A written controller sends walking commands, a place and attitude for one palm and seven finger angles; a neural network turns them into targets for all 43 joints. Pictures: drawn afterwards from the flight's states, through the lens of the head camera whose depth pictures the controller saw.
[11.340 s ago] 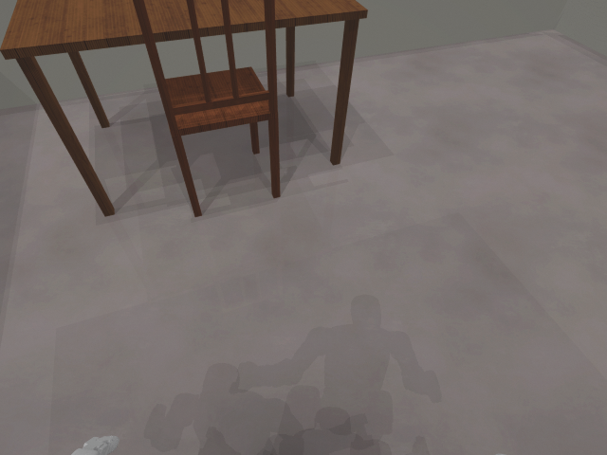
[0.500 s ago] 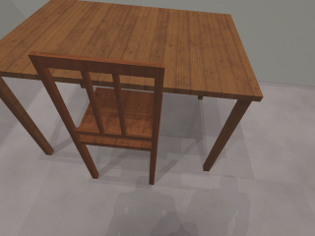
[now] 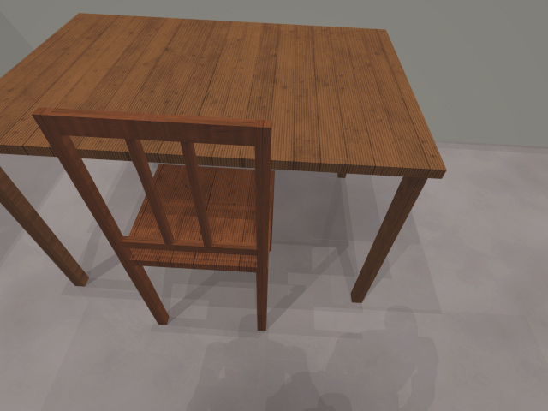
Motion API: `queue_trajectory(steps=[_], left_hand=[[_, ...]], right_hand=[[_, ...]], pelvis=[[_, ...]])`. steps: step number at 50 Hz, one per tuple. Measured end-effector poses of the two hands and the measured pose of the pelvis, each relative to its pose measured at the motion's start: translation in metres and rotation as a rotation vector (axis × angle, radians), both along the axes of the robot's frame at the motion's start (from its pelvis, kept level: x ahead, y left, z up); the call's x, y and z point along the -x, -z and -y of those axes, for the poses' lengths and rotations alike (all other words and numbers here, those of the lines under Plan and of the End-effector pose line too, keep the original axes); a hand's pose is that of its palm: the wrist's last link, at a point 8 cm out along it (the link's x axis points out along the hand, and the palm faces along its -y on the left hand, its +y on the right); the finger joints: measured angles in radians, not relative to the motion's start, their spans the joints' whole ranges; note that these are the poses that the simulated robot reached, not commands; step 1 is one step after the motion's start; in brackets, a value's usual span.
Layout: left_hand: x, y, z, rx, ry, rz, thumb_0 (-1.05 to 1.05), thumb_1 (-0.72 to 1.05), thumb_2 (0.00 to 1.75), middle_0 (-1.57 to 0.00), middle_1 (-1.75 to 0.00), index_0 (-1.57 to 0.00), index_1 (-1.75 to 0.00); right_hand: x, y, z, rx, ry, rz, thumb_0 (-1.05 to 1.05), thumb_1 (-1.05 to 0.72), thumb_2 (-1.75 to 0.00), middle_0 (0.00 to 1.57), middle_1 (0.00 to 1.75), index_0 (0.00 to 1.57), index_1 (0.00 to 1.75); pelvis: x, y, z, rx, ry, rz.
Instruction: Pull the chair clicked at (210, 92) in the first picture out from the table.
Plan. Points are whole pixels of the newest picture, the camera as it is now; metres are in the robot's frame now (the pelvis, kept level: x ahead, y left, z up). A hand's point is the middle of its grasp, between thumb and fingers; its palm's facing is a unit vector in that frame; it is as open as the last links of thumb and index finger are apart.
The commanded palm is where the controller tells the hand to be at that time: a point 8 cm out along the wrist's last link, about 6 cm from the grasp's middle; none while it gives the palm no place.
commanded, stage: look again from close up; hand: left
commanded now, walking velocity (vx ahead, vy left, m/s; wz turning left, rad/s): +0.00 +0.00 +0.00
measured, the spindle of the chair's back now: (153, 197) +0.53 +0.29 -0.06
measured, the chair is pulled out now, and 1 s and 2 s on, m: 0.00 0.00 0.00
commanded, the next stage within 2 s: shuffle to correct the standing spot in 0.32 s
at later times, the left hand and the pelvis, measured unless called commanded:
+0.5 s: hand out of the picture +0.00 +0.16 -0.18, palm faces +0.02 -0.99 -0.16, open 7.4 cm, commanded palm none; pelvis +0.01 +0.00 +0.00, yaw +0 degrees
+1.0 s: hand out of the picture +0.12 +0.18 -0.19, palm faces +0.04 -0.98 -0.22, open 7.3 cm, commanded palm none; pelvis +0.10 +0.00 -0.01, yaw +1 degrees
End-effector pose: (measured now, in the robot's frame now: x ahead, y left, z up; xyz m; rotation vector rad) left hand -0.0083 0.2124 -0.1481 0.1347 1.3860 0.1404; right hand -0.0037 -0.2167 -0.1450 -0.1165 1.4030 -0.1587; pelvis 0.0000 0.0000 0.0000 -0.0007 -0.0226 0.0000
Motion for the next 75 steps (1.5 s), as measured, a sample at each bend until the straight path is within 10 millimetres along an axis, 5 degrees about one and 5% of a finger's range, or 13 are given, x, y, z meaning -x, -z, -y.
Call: queue_trajectory(steps=[25,39,43,52,58,67,75], left_hand=[[0.000,-0.001,0.007,0.015,-0.008,-0.044,0.01,0.90,0.90,-0.20,-0.30,-0.20,-0.30],[-0.016,0.010,0.000,0.037,-0.066,-0.102,0.01,0.90,0.90,-0.20,-0.30,-0.20,-0.30],[-0.035,0.013,-0.006,0.035,-0.036,-0.133,0.01,0.90,0.90,-0.20,-0.30,-0.20,-0.30],[-0.134,0.002,-0.024,-0.064,-0.017,0.060,0.02,0.93,0.90,-0.20,-0.30,-0.20,-0.30],[-0.158,-0.002,-0.032,-0.072,-0.006,0.125,0.01,0.92,0.90,-0.20,-0.30,-0.20,-0.30],[-0.152,0.003,-0.045,-0.022,-0.008,0.120,0.01,0.91,0.90,-0.20,-0.30,-0.20,-0.30],[-0.112,-0.006,-0.050,-0.042,-0.005,0.067,0.00,0.91,0.90,-0.20,-0.30,-0.20,-0.30]], right_hand=[[-0.001,0.001,-0.006,-0.017,0.006,-0.038,0.00,-0.91,-0.90,0.20,0.30,0.20,0.30],[-0.025,0.006,-0.008,0.015,0.014,-0.082,0.00,-0.91,-0.90,0.20,0.30,0.20,0.30],[-0.039,0.007,-0.014,0.030,0.028,-0.053,0.00,-0.91,-0.90,0.20,0.30,0.20,0.30],[-0.044,0.016,-0.023,-0.034,0.037,-0.167,0.00,-0.90,-0.90,0.20,0.30,0.20,0.30],[-0.083,0.014,-0.015,0.003,0.017,-0.101,0.00,-0.91,-0.90,0.20,0.30,0.20,0.30],[-0.128,-0.003,-0.020,0.059,-0.045,0.076,0.00,-0.91,-0.90,0.20,0.30,0.20,0.30],[-0.142,-0.004,-0.024,0.036,-0.048,0.141,0.00,-0.92,-0.90,0.20,0.30,0.20,0.30]], pelvis=[[-0.014,-0.001,0.001,-0.001,0.005,-0.007],[-0.062,0.010,-0.009,0.012,0.005,-0.029],[-0.078,0.012,-0.014,0.006,0.024,-0.020],[-0.104,0.013,-0.003,0.001,-0.025,-0.013],[-0.096,0.010,-0.011,0.006,-0.038,-0.028],[-0.087,0.005,-0.031,-0.006,-0.017,-0.021],[-0.079,0.000,-0.034,-0.001,-0.007,-0.009]])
